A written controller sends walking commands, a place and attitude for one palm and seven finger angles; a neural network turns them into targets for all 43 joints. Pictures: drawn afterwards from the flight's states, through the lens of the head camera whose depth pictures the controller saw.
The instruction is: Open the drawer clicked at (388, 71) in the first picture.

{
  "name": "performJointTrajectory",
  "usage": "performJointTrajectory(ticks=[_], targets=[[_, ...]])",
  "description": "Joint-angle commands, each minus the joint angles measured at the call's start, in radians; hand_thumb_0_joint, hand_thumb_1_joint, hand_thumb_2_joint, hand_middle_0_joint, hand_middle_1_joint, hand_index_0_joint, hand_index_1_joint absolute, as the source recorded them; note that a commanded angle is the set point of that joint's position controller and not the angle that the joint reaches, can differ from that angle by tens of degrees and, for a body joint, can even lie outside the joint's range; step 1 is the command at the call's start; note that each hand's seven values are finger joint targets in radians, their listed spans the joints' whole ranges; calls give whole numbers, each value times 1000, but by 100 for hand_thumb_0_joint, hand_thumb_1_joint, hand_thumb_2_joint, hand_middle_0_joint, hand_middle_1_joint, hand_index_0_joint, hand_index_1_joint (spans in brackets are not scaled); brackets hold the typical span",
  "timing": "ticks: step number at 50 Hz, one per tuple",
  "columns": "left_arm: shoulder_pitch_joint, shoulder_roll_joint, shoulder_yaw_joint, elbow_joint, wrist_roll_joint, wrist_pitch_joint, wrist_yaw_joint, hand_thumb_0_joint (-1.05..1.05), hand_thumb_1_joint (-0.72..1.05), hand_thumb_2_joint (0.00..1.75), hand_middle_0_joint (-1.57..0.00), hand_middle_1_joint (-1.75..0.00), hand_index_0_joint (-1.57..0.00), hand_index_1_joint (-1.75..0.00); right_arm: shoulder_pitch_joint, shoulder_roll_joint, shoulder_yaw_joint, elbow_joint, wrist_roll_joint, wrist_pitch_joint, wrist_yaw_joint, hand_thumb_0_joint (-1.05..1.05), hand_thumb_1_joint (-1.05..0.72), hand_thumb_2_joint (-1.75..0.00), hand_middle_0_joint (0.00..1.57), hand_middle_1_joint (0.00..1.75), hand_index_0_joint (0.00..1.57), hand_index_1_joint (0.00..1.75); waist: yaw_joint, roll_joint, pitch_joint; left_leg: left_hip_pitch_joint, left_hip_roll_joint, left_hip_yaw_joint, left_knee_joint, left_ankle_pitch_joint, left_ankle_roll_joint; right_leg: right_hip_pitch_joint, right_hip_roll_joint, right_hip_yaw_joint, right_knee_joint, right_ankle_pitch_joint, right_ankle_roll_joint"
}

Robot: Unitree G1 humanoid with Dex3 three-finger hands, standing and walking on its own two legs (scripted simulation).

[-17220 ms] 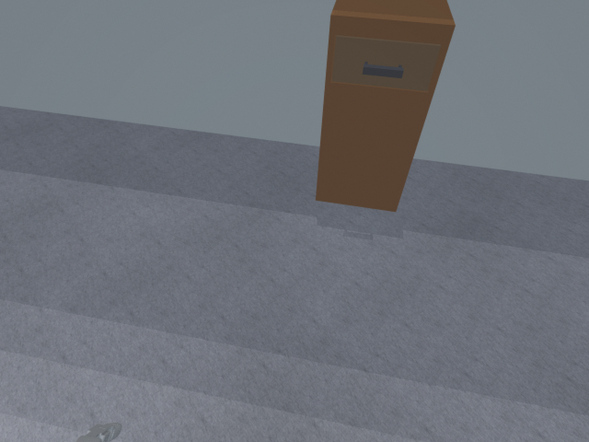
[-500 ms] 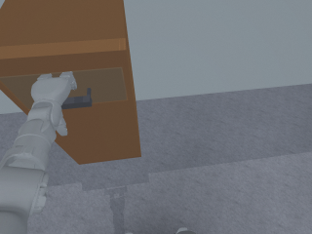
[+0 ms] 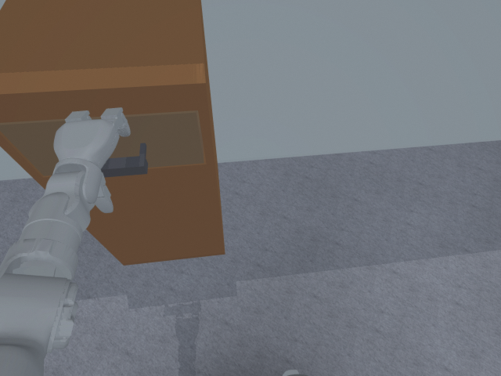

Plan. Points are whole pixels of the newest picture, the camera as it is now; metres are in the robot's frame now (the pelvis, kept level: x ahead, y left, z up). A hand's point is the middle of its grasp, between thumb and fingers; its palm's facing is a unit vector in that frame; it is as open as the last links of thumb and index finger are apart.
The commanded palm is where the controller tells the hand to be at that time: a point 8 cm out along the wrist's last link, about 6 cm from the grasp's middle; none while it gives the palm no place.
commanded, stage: move the hooked fingers above the handle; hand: left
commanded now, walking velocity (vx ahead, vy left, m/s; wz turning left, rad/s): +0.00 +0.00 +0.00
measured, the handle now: (111, 158) +0.52 +0.26 -0.03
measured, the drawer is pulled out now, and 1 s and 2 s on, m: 0.00 0.00 0.00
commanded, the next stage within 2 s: lower the fingers behind the handle in 0.74 s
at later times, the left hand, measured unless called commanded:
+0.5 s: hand (103, 162) +0.46 +0.24 +0.04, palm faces -0.03 -0.02 -1.00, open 13.8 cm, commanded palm +0.44 +0.24 +0.08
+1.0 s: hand (98, 171) +0.46 +0.26 +0.01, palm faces -0.14 -0.02 -0.99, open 13.8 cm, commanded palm +0.45 +0.25 +0.07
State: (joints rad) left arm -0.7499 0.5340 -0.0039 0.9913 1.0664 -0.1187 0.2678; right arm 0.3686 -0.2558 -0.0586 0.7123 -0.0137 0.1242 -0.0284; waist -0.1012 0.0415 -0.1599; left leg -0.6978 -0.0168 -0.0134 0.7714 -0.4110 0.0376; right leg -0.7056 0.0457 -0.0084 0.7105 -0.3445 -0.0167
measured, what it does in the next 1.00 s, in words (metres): stands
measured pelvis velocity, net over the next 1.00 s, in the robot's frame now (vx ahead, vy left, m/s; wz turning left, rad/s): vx -0.01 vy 0.00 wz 0.00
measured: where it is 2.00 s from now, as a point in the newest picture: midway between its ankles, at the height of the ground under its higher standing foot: outside the picture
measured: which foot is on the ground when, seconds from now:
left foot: down 0.00-1.00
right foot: down 0.00-1.00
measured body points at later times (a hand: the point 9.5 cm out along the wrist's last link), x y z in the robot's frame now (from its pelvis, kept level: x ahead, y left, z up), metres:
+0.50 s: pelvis -0.01 +0.00 +0.00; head +0.07 +0.00 +0.44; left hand +0.46 +0.24 +0.09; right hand +0.01 -0.27 -0.13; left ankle -0.04 +0.09 -0.71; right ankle -0.01 -0.11 -0.71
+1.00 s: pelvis -0.01 +0.00 +0.00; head +0.09 +0.00 +0.44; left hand +0.46 +0.25 +0.07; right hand -0.01 -0.28 -0.13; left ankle -0.04 +0.09 -0.71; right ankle -0.01 -0.11 -0.71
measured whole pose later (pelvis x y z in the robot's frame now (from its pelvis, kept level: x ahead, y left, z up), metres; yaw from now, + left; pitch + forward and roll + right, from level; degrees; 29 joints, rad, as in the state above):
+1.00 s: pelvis -0.01 +0.00 +0.00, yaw +0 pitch +20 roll -2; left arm -0.81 0.57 -0.02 1.12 1.07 -0.07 0.26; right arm 0.37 -0.26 -0.05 0.72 0.00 0.11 -0.03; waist -0.12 0.04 -0.14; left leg -0.74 -0.02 -0.01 0.79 -0.40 0.04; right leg -0.75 0.05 0.00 0.73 -0.34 -0.02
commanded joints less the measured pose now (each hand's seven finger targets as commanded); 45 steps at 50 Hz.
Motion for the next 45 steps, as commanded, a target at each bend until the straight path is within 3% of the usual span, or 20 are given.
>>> performJointTrajectory(ticks=[1,4,7,8,10,14,16,19,20,22,23,26,30,34,38,39,41,45], targets=[[-344,255,93,-150,3,12,75,0,-50,30,-30,-120,-30,-120,105,-162,-51,-56,-6,-1,2,0,-90,-90,20,30,20,30,20,79,-359,269,14,3,-33,644,-8,186,12,-17,-23,414,-24],[-337,272,101,-111,11,55,92,0,-50,30,-30,-120,-30,-120,84,-167,-44,-66,-4,5,8,0,-90,-90,20,30,20,30,27,39,-331,201,4,20,-52,546,-2,226,9,-12,-27,406,-28],[-359,285,98,-144,22,66,94,0,-50,30,-30,-120,-30,-120,82,-167,-45,-86,2,5,6,0,-90,-90,20,30,20,30,29,20,-388,212,2,19,-57,535,1,262,7,-7,-24,416,-24],[-378,258,75,-148,17,64,90,0,-50,30,-30,-120,-30,-120,82,-166,-47,-87,3,1,3,0,-90,-90,20,30,20,30,13,14,-384,219,3,20,-59,521,3,259,6,-6,-32,411,-22],[-436,262,68,-176,15,42,82,0,-50,30,-30,-120,-30,-120,90,-166,-50,-83,4,-4,-3,0,-90,-90,20,30,20,30,-7,11,-394,238,4,10,-57,501,6,246,5,-1,-38,388,-18],[-532,217,30,-258,13,-7,83,0,-50,30,-30,-120,-30,-120,97,-159,-58,-73,-2,-19,-13,0,-90,-90,20,30,20,30,-32,77,-432,338,11,-12,-41,547,-2,168,8,-8,-36,345,-21],[-506,181,14,-223,13,-9,90,0,-50,30,-30,-120,-30,-120,101,-154,-62,-59,-2,-23,-10,0,-90,-90,20,30,20,30,-31,95,-404,358,14,-20,-35,562,-11,121,12,-16,-35,318,-22],[-472,212,46,-133,9,24,102,0,-50,30,-30,-120,-30,-120,99,-161,-52,-49,-5,-17,-2,0,-90,-90,20,30,20,30,-18,67,-364,297,6,-15,-44,511,-11,134,13,-22,-35,300,-27],[-471,180,15,-95,12,44,104,0,-50,30,-30,-120,-30,-120,101,-157,-47,-51,-1,-16,0,0,-90,-90,20,30,20,30,-26,50,-331,266,5,-15,-52,482,-9,129,13,-26,-36,292,-26],[-467,203,24,-45,23,82,104,0,-50,30,-30,-120,-30,-120,94,-166,-41,-51,2,-15,5,0,-90,-90,20,30,20,30,-19,37,-296,222,3,-7,-63,432,-7,127,12,-25,-40,272,-28],[-464,211,27,-51,26,92,103,0,-50,30,-30,-120,-30,-120,91,-165,-39,-58,3,-15,6,0,-90,-90,20,30,20,30,-6,60,-311,225,2,-2,-67,432,-8,142,10,-23,-38,275,-31],[-455,213,27,-43,24,101,85,0,-50,30,-30,-120,-30,-120,94,-165,-39,-72,5,-15,5,0,-90,-90,20,30,20,30,-2,31,-348,219,2,3,-64,434,-3,183,10,-15,-37,301,-28],[-485,247,48,-94,16,62,69,0,-50,30,-30,-120,-30,-120,100,-167,-41,-82,3,-20,-8,0,-90,-90,20,30,20,30,-10,18,-386,213,0,10,-61,424,8,223,5,1,-40,330,-21],[-515,367,133,-150,27,19,91,0,-50,30,-30,-120,-30,-120,93,-174,-38,-71,-5,-23,-20,0,-90,-90,20,30,20,30,2,26,-402,178,-4,11,-53,411,12,238,2,10,-27,330,-22],[-490,311,94,-124,33,27,113,0,-50,30,-30,-120,-30,-120,101,-170,-43,-59,-6,-30,-13,0,-90,-90,20,30,20,30,-6,79,-401,205,0,13,-43,435,4,186,6,-3,-20,320,-23],[-456,310,102,-90,26,37,111,0,-50,30,-30,-120,-30,-120,103,-172,-44,-57,-7,-27,-10,0,-90,-90,20,30,20,30,-2,49,-409,196,-3,15,-36,446,6,205,8,0,-22,336,-22],[-451,281,64,-43,15,61,97,0,-50,30,-30,-120,-30,-120,114,-174,-42,-53,3,-27,-11,0,-90,-90,20,30,20,30,-21,21,-366,166,-4,21,-45,399,8,202,6,0,-37,325,-16],[-479,243,17,-30,7,60,48,0,-50,30,-30,-120,-30,-120,139,-175,-45,-48,10,-29,-14,0,-90,-90,20,30,20,30,-40,20,-363,184,-1,16,-44,414,11,195,5,3,-45,345,-14]])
